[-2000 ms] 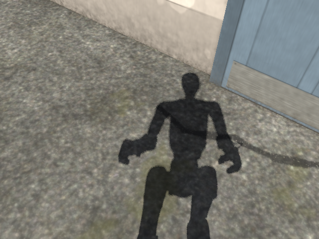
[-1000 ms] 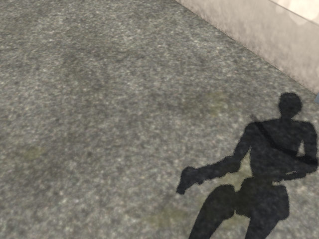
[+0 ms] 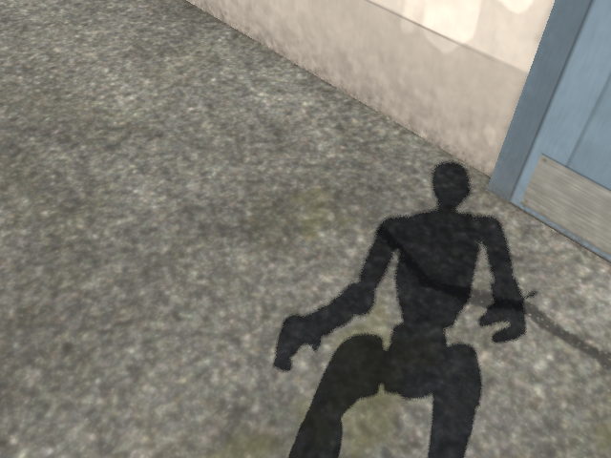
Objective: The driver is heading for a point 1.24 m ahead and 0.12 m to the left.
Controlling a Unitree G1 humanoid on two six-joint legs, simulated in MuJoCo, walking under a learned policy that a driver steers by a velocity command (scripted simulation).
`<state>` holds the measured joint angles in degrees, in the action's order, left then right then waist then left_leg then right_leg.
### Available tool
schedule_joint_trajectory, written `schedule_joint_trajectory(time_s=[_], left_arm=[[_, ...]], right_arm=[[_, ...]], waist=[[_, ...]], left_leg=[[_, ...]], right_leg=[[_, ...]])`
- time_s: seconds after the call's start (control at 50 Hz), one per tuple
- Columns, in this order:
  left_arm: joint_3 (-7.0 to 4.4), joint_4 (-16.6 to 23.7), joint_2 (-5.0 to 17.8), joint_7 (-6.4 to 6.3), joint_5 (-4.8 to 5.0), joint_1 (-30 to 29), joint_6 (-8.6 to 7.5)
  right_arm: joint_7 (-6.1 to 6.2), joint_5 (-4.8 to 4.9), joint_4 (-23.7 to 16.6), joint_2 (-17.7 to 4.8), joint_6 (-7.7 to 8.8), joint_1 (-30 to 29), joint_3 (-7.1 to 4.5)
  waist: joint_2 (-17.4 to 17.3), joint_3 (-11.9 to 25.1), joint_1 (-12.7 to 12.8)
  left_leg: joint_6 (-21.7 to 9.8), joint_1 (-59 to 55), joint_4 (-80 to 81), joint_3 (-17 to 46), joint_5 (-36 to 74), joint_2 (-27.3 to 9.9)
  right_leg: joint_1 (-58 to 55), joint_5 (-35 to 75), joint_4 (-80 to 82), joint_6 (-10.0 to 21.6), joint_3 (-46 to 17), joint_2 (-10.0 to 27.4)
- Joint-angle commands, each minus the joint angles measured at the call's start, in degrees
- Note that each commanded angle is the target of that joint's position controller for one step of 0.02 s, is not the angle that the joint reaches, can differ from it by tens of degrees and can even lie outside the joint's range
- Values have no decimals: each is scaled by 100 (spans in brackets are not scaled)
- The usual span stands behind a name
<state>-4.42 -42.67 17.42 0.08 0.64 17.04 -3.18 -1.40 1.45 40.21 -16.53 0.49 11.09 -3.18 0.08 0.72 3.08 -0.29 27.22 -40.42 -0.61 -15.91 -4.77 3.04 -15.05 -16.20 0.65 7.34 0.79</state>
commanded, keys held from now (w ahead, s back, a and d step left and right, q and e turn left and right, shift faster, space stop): w+q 0.40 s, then w+e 0.60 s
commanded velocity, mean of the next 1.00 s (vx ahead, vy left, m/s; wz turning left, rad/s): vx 0.47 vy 0.00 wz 0.10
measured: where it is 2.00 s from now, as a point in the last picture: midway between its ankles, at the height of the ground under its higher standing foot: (305, 247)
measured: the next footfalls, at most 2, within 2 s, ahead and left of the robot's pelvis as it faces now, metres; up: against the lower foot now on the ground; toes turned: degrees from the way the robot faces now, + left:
left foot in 0.08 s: +0.12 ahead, +0.15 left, +0.00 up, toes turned +7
right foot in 0.58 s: +0.50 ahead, +0.04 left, +0.00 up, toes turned +16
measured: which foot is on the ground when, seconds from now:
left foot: up 0.00-0.06, down 0.08-0.60, up 0.62-1.00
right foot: down 0.00-0.10, up 0.12-0.56, down 0.58-1.00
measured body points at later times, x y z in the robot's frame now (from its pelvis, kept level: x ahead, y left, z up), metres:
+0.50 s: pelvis +0.24 +0.08 -0.01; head +0.27 +0.11 +0.44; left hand +0.43 +0.36 -0.08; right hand +0.33 -0.20 -0.11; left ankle +0.08 +0.14 -0.74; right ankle +0.46 +0.00 -0.71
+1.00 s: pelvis +0.53 +0.15 -0.01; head +0.57 +0.14 +0.44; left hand +0.52 +0.44 -0.12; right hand +0.80 -0.05 -0.07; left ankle +0.68 +0.30 -0.72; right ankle +0.46 +0.03 -0.74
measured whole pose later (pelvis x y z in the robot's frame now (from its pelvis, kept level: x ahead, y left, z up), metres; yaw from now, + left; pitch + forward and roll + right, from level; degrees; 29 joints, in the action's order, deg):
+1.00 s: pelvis +0.53 +0.15 -0.01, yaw +4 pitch +2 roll -1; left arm -3.6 -44.7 16.6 -0.6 1.8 22.5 -2.5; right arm -0.7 0.1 35.4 -15.5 6.1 1.8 -0.8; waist -1.9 -1.9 6.3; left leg 2.9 30.3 -28.8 6.6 -0.5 -0.7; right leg 5.1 -18.4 -22.5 3.3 -10.9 -6.5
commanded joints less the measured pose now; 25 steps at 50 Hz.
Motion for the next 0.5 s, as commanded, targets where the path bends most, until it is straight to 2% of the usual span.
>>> schedule_joint_trajectory(time_s=[0.02, 0.04, 0.06, 0.08, 0.1, 0.12, 0.14, 0.16, 0.18, 0.2, 0.24, 0.26, 0.32, 0.36, 0.4, 0.44, 0.5], left_arm=[[-298, 288, 1021, 34, 76, -242, -63], [-299, 274, 1030, 42, 111, -335, -40], [-282, 279, 1003, 48, 126, -411, -26], [-217, 273, 853, 45, 80, -381, -35], [-86, 417, 526, 35, -72, -500, -66], [56, 883, 102, 21, -203, -609, -199], [-26, 832, 612, 71, 18, -831, -343], [-65, 872, 808, 131, 152, -903, -421], [-60, 777, 810, 123, 59, -834, -451], [-63, 749, 767, 102, -102, -855, -460], [-70, 700, 686, 118, -173, -793, -399], [-52, 671, 618, 116, -185, -792, -356], [45, 786, 393, 83, -158, -1342, -298], [116, 879, 241, 122, -114, -1812, -318], [139, 981, 220, 182, -61, -2231, -343], [142, 962, 247, 266, -41, -2321, -398], [86, 928, 378, 325, -13, -2253, -421]], right_arm=[[-68, 19, -616, -394, 107, -540, -52], [-75, 11, -579, -408, 104, -354, -66], [-68, -2, -464, -497, 91, 19, -123], [-30, 24, -297, -766, 74, 676, -277], [51, 65, -102, -1322, 55, 1702, -497], [55, 8, -259, -2026, 147, 1792, -563], [4, -4, -367, -1504, 261, 1666, -416], [-4, -42, -413, -1189, 317, 1408, -316], [-4, -38, -487, -991, 327, 1129, -254], [16, -53, -554, -900, 305, 845, -214], [87, -137, -650, -870, 316, 580, -172], [129, -126, -627, -919, 330, 590, -183], [245, -36, -439, -968, 324, 857, -210], [291, -14, -333, -990, 297, 1035, -225], [313, 18, -218, -1037, 273, 1248, -254], [319, 24, -72, -951, 287, 1378, -231], [326, -29, 85, -947, 253, 1391, -242]], waist=[[457, -405, -10], [386, -358, -161], [327, -192, -368], [168, 154, -678], [-708, 590, -1119], [-2090, 817, -865], [-1214, 857, -1047], [-1025, 422, -888], [-483, 184, -706], [-264, 24, -555], [-443, -47, -342], [-404, -41, -305], [-338, -240, -418], [-482, -308, -573], [-539, -365, -721], [-556, -355, -784], [-693, -421, -707]], left_leg=[[-175, 186, 304, -203, -55, -18], [-263, -217, 557, -375, 91, 94], [-358, -923, 729, -593, 124, 344], [-520, -1951, 844, -636, 84, 596], [-917, -3226, 1300, 660, -218, -90], [-1961, -4201, 2411, 4176, -1282, -1402], [-2091, -4244, 2836, 4443, -1712, -1618], [-1946, -3893, 2768, 3817, -1354, -1502], [-1747, -3389, 2660, 3182, -756, -1244], [-1615, -2925, 2684, 2745, -151, -1026], [-1531, -2348, 2866, 2197, 1010, -720], [-1531, -2241, 2886, 1961, 1525, -635], [-1352, -1986, 2875, 1458, 2085, -318], [-1188, -1830, 2813, 1312, 1984, -150], [-1123, -1860, 2777, 1467, 1794, -209], [-1081, -2130, 2771, 1492, 1662, -400], [-964, -2828, 2512, 1457, 2274, -688]], right_leg=[[154, -462, 630, 983, -945, 1669], [324, -388, 362, 886, -748, 1606], [645, 127, -178, 761, -481, 1462], [1066, 1024, -1236, 552, -88, 1210], [2095, 863, -3339, 107, 401, 721], [4342, -1804, -5274, -302, -211, -353], [4944, -1672, -5901, -195, -1160, -63], [5150, -1138, -5829, -37, -1151, 183], [4892, -655, -5501, 3, -1121, 403], [4585, -253, -5006, -36, -1137, 521], [4003, 266, -4579, -172, -1049, 483], [3907, 440, -4383, -266, -983, 415], [3745, 1234, -3154, -440, -901, 184], [3400, 1813, -2249, -456, -857, -16], [3197, 2055, -1706, -424, -868, -124], [3021, 2439, -1333, -289, -887, -82], [3056, 2045, -1124, 22, -875, -13]])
